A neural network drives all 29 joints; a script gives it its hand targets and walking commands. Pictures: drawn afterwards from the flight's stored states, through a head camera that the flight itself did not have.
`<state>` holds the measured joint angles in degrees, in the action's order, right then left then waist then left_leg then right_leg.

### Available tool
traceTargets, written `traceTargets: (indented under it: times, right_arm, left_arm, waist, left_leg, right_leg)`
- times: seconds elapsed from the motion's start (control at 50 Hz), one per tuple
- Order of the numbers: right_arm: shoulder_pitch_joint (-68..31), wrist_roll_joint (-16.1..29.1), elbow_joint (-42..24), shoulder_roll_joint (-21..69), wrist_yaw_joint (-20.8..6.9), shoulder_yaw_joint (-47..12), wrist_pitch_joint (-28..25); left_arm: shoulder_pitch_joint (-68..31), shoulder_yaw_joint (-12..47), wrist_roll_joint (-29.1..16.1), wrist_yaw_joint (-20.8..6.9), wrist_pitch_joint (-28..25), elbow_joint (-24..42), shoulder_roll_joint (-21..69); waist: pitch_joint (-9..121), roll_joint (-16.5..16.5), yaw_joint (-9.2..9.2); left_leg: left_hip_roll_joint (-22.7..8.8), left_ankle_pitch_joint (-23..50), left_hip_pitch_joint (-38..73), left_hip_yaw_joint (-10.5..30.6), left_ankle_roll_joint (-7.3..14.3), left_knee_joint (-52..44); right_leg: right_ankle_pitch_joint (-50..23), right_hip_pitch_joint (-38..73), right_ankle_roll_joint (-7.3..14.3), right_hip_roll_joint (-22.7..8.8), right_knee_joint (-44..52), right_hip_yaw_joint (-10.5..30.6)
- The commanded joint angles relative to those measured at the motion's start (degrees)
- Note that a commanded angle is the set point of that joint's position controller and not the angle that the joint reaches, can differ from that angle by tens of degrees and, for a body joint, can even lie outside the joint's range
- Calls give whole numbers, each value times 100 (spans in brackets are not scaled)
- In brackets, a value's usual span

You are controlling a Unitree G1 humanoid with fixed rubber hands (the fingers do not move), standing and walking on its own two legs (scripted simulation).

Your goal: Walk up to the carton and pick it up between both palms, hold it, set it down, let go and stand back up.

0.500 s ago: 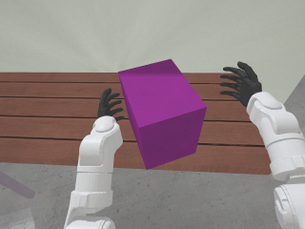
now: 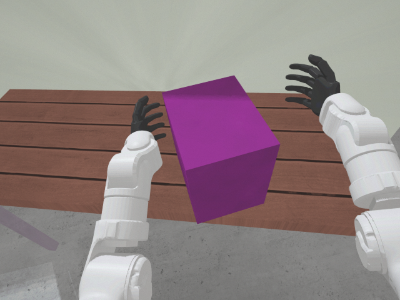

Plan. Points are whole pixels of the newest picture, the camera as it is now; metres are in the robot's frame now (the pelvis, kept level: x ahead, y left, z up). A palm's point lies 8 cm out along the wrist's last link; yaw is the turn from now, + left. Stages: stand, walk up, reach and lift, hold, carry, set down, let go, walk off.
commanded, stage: reach and lift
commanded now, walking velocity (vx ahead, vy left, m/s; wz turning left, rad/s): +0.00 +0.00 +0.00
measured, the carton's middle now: (215, 150) +0.45 +0.10 +0.01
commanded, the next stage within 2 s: none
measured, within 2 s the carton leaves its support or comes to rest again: neither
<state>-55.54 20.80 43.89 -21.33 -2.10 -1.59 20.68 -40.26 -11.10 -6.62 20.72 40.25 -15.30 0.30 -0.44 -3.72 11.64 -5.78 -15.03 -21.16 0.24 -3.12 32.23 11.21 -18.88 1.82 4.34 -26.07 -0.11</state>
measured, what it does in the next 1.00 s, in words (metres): stands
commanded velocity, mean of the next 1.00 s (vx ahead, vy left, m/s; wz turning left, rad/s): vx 0.00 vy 0.00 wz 0.00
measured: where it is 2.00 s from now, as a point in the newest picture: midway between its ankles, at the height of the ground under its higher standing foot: outside the picture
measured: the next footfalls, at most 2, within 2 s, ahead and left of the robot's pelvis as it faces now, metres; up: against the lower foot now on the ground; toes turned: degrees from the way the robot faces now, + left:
none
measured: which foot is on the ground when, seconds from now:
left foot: down 0.00-1.00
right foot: down 0.00-1.00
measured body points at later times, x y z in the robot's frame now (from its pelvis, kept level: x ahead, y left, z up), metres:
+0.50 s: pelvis +0.00 +0.00 +0.00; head +0.09 +0.00 +0.44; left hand +0.38 +0.23 +0.04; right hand +0.49 -0.12 +0.07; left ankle +0.01 +0.15 -0.73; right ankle +0.02 -0.10 -0.73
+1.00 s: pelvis +0.00 +0.00 -0.01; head +0.13 -0.02 +0.42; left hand +0.39 +0.21 +0.02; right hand +0.50 -0.04 +0.03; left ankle +0.01 +0.15 -0.73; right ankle +0.02 -0.10 -0.73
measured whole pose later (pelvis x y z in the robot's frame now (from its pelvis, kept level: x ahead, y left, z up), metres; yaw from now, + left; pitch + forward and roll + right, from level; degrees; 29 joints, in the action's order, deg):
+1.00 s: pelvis +0.00 +0.00 -0.01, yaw +0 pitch +23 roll -2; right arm -51.0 5.0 60.0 -12.6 -3.3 -1.0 -10.3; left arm -39.8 -20.3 8.5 13.4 -4.3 -43.5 10.5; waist 8.9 -2.1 14.9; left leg -5.0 -12.2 -42.9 0.3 -2.9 32.2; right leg 9.2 -41.2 1.4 3.6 -27.5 -0.1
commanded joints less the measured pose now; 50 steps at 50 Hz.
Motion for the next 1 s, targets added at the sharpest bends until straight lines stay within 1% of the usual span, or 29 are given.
traceTargets:
  times: [0.0, 0.08, 0.12, 0.16, 0.2, 0.22, 0.26, 0.3, 0.34, 0.38, 0.4, 0.44, 0.5, 0.54, 0.6, 0.62, 0.64, 0.66, 0.68, 0.7, 0.74, 0.78, 0.8, 0.82, 0.84, 0.9, 0.92, 0.94, 0.98]
  right_arm:
    - [-3711, 404, 61, -1362, 20, -591, -545]
    - [-3566, 214, 376, -1116, -29, -514, -785]
    - [-3626, 235, 228, -1048, -68, -535, -974]
    - [-3470, 113, 317, -1009, -81, -487, -1124]
    - [-3290, -6, 449, -961, -88, -393, -1285]
    - [-3292, 29, 465, -868, -108, -531, -1372]
    - [-3098, -110, 847, -731, -123, -544, -1535]
    - [-3092, -145, 866, -686, -128, -491, -1787]
    - [-3104, -209, 841, -617, -156, -468, -2075]
    - [-3025, -243, 1026, -413, -172, -494, -2335]
    - [-3084, -277, 984, -407, -207, -498, -2494]
    - [-2992, -345, 1082, -338, -241, -576, -2687]
    - [-2985, -320, 1137, -241, -316, -723, -2980]
    - [-3025, -373, 1053, -163, -310, -742, -3086]
    - [-3169, -373, 681, -197, -289, -832, -3178]
    - [-3120, -444, 656, -166, -274, -796, -3211]
    - [-3110, -464, 557, -199, -227, -848, -3251]
    - [-2993, -484, 459, -162, -209, -778, -3250]
    - [-3141, -542, 395, -12, -185, -813, -3240]
    - [-3188, -607, 491, 81, -183, -777, -3218]
    - [-3285, -791, 356, 191, -177, -697, -3273]
    - [-3347, -928, 372, 517, -160, -677, -3278]
    - [-3392, -1041, 298, 889, -211, -700, -3306]
    - [-3356, -1245, 432, 1163, -259, -529, -3329]
    - [-3341, -1469, 630, 1528, -335, -488, -3362]
    - [-3285, -2174, 698, 2524, -484, -191, -3545]
    - [-3210, -2327, 897, 2559, -482, -21, -3623]
    - [-3045, -2449, 1114, 2453, -466, 227, -3696]
    - [-2783, -2571, 1282, 1945, -198, 752, -3787]
  left_arm:
    - [-3427, -180, 201, -118, -653, 795, -915]
    - [-3303, -60, 206, -246, -1043, 435, -649]
    - [-3317, -42, 199, -236, -1241, 550, -633]
    - [-3005, 26, 234, -267, -1466, 290, -495]
    - [-2784, 0, 355, -304, -1678, 180, -402]
    - [-2758, -1, 374, -308, -1784, 197, -404]
    - [-2557, -12, 488, -361, -2062, -405, -302]
    - [-2494, 37, 485, -392, -2369, -527, -191]
    - [-2303, 125, 445, -442, -2733, -1031, -44]
    - [-2298, 202, 430, -493, -3170, -1330, 76]
    - [-2294, 141, 470, -493, -3399, -1415, 41]
    - [-2207, 113, 474, -534, -3783, -1665, 3]
    - [-2152, 146, 397, -546, -4357, -1828, 88]
    - [-2182, 106, 451, -579, -4571, -1884, 133]
    - [-2061, 68, 403, -590, -4689, -1751, 160]
    - [-1958, 61, 423, -614, -4736, -1728, 213]
    - [-1754, 14, 506, -634, -4702, -1637, 268]
    - [-1626, 110, 478, -684, -4678, -1503, 356]
    - [-1671, 30, 527, -712, -4670, -1599, 433]
    - [-1842, 30, 584, -767, -4662, -1609, 484]
    - [-1838, -1, 663, -794, -4692, -1347, 709]
    - [-1825, -87, 811, -896, -4666, -1444, 896]
    - [-1865, -71, 914, -960, -4673, -1317, 1209]
    - [-1886, 29, 1039, -1079, -4670, -1384, 1569]
    - [-1986, -87, 1230, -1143, -4721, -1422, 1803]
    - [-2179, 18, 1646, -1414, -4838, -1523, 2605]
    - [-2219, 20, 1772, -1409, -4881, -1558, 2572]
    - [-2253, 64, 1852, -1366, -4885, -1497, 2629]
    - [-2140, -125, 1950, -1109, -4932, -1469, 2077]
  waist:
    - [4209, 639, 466]
    - [4138, 626, 338]
    - [4475, 534, 408]
    - [4516, 692, 391]
    - [4542, 613, 377]
    - [4724, 574, 467]
    - [4496, 593, 470]
    - [4662, 528, 485]
    - [4774, 658, 524]
    - [4786, 642, 457]
    - [5097, 697, 551]
    - [5112, 775, 593]
    - [5485, 906, 703]
    - [5824, 951, 659]
    - [6158, 1222, 740]
    - [6297, 1372, 668]
    - [6325, 1417, 700]
    - [6348, 1465, 541]
    - [6320, 1643, 593]
    - [6236, 1619, 519]
    - [6324, 1717, 526]
    - [6136, 1886, 483]
    - [6272, 1851, 512]
    - [6102, 1777, 340]
    - [6055, 1738, 409]
    - [6183, 1756, 195]
    - [6233, 1557, 206]
    - [6231, 1452, 101]
    - [6291, 1206, 14]
  left_leg:
    - [541, 2927, 308, -303, -293, -717]
    - [542, 2948, 254, -262, -299, -685]
    - [540, 3111, 367, -284, -298, -592]
    - [499, 3142, 360, -263, -276, -573]
    - [506, 3235, 352, -256, -301, -549]
    - [498, 3314, 416, -277, -291, -504]
    - [488, 3219, 284, -276, -238, -496]
    - [475, 3284, 358, -314, -244, -438]
    - [451, 3176, 173, -326, -237, -346]
    - [463, 3212, 51, -356, -205, -249]
    - [443, 3285, -39, -384, -207, -194]
    - [456, 3172, -276, -428, -156, -172]
    - [427, 3206, -361, -493, -101, -42]
    - [460, 3234, -610, -577, -91, -30]
    - [457, 3276, -883, -613, -20, -17]
    - [467, 3233, -999, -603, 7, 20]
    - [487, 3423, -977, -624, -15, 22]
    - [509, 3508, -964, -601, -36, 32]
    - [543, 3484, -1196, -629, 4, 15]
    - [548, 3282, -1301, -614, 47, -63]
    - [554, 3267, -1376, -613, 53, -62]
    - [586, 3191, -1533, -628, 97, -63]
    - [600, 3118, -1607, -613, 98, -107]
    - [594, 3129, -1456, -605, 72, -177]
    - [614, 3080, -1480, -645, 71, -218]
    - [626, 2932, -1439, -678, 57, -332]
    - [638, 3022, -1390, -706, 25, -381]
    - [595, 3132, -1217, -685, -24, -402]
    - [538, 3337, -897, -715, -85, -343]
  right_leg:
    - [-3090, 2104, -12, 43, 114, 145]
    - [-2910, 1935, 25, 52, 138, 93]
    - [-2894, 1851, 47, 67, 140, 90]
    - [-2793, 1771, 79, 119, 144, 34]
    - [-2844, 1681, 99, 133, 143, 27]
    - [-2807, 1668, 111, 129, 146, 26]
    - [-2500, 1501, 130, 123, 170, 21]
    - [-2461, 1347, 160, 145, 176, -1]
    - [-2233, 1176, 182, 130, 123, -23]
    - [-2280, 1035, 150, 111, -18, -41]
    - [-2326, 1060, 144, 110, -71, -21]
    - [-2360, 1069, 121, 65, -176, 31]
    - [-2135, 844, 94, 51, -327, -13]
    - [-2378, 1023, 85, 28, -365, 0]
    - [-2806, 1291, -39, -13, -493, 8]
    - [-2979, 1366, -74, -32, -541, 18]
    - [-3387, 1462, -115, -22, -574, 24]
    - [-3659, 1532, -135, -22, -567, 5]
    - [-3849, 1636, -175, -31, -600, 21]
    - [-3736, 1746, -198, -64, -596, 41]
    - [-3914, 1772, -295, -77, -648, 33]
    - [-4144, 1872, -373, -111, -702, 56]
    - [-4155, 1980, -388, -135, -712, 44]
    - [-4143, 1939, -362, -107, -657, -42]
    - [-4094, 1985, -367, -146, -665, -27]
    - [-4020, 2171, -370, -127, -634, -91]
    - [-3978, 2202, -333, -77, -622, -117]
    - [-3831, 2060, -280, -13, -575, -171]
    - [-3641, 1891, -163, 93, -472, -179]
